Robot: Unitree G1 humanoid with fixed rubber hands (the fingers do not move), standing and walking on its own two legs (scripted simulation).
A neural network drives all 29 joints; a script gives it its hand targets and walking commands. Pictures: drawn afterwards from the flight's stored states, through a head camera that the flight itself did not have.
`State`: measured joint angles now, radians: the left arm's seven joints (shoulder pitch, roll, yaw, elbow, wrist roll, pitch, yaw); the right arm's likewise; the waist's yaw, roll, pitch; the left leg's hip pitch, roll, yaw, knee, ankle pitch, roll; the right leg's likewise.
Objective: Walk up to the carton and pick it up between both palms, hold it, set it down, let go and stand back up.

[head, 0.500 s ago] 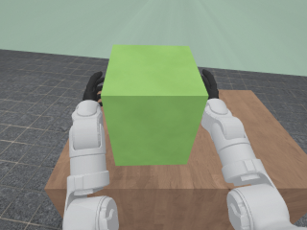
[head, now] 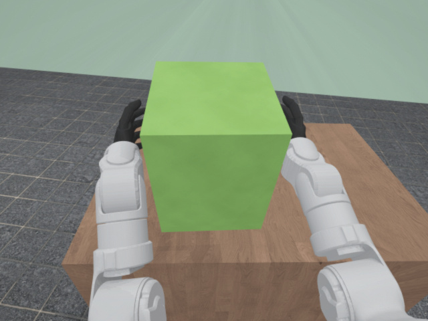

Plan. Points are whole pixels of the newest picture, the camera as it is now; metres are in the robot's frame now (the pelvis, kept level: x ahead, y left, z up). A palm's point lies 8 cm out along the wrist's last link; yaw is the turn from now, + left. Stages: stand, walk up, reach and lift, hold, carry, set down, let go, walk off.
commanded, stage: hold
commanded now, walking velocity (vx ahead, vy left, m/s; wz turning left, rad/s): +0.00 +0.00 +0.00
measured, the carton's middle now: (211, 149) +0.39 +0.00 +0.19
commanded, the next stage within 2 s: set down in 1.66 s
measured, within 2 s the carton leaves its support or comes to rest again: neither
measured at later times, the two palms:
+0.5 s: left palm (127, 144) +0.35 +0.15 +0.22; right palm (292, 138) +0.36 -0.14 +0.23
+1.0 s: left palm (126, 143) +0.36 +0.15 +0.23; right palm (291, 138) +0.36 -0.14 +0.22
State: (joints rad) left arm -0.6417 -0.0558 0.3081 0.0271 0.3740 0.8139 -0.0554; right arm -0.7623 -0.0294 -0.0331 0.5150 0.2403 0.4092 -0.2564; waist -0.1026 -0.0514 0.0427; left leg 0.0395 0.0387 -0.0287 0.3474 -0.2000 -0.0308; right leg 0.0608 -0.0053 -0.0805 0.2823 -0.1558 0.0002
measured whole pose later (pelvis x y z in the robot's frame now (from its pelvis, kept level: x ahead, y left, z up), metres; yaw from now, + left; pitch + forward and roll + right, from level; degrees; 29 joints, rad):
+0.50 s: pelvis +0.00 +0.00 +0.00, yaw +0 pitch -11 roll -1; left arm -0.67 -0.04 0.32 0.07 0.38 0.81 -0.07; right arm -0.79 -0.03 -0.03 0.55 0.23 0.41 -0.26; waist -0.10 -0.06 0.04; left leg 0.04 0.04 -0.03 0.34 -0.19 -0.03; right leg 0.06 0.00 -0.08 0.28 -0.15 0.00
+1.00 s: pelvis +0.00 +0.00 +0.00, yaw +0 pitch -11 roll -1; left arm -0.68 -0.05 0.33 0.09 0.38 0.81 -0.06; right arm -0.80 -0.03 -0.04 0.58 0.22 0.41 -0.25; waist -0.10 -0.06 0.04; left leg 0.04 0.04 -0.03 0.34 -0.19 -0.03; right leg 0.06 -0.01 -0.08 0.28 -0.16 0.00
